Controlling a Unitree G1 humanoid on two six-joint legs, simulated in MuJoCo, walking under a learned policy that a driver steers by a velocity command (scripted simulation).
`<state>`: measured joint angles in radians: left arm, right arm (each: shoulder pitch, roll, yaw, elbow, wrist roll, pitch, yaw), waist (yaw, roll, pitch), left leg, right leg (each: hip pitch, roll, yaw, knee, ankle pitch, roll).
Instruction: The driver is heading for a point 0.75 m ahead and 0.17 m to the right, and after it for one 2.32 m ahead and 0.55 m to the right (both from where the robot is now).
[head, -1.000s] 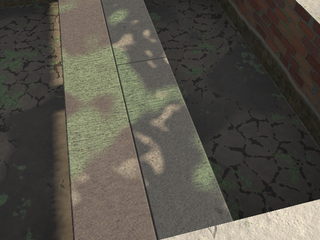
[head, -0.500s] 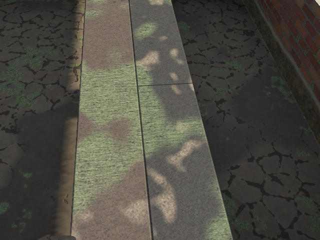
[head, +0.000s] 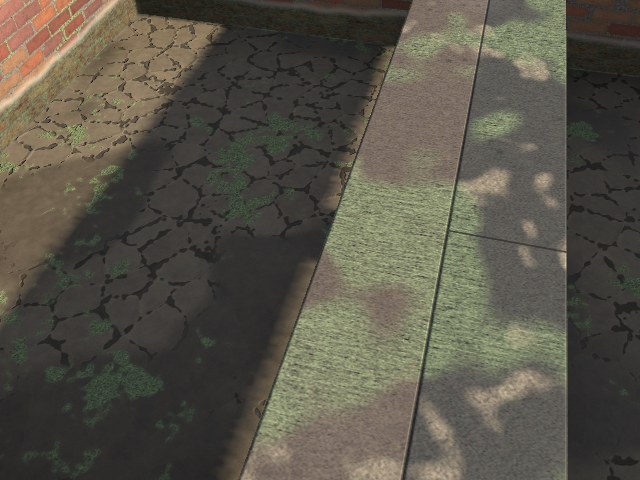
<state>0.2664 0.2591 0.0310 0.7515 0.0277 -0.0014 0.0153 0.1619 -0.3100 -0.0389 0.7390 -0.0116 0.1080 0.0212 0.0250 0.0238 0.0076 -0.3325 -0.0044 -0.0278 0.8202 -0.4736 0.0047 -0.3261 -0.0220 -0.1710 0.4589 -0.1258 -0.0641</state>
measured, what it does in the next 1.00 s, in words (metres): steps on the spot, turning right: left foot, then right foot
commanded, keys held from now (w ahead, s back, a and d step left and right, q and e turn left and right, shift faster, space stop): no key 0.12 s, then e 0.56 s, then w+e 0.28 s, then w+q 0.04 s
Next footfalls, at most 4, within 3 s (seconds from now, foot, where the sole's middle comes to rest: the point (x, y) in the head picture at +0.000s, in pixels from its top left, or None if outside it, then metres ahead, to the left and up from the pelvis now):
0.06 left None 0.01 0.10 -0.77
0.30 right None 0.03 -0.11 -0.77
0.86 right None -0.11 -0.09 -0.77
1.34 left None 0.29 -0.07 -0.77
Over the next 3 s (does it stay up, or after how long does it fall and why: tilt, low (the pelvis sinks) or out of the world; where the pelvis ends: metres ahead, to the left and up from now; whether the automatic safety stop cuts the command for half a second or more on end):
stays up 0.84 -0.15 -0.02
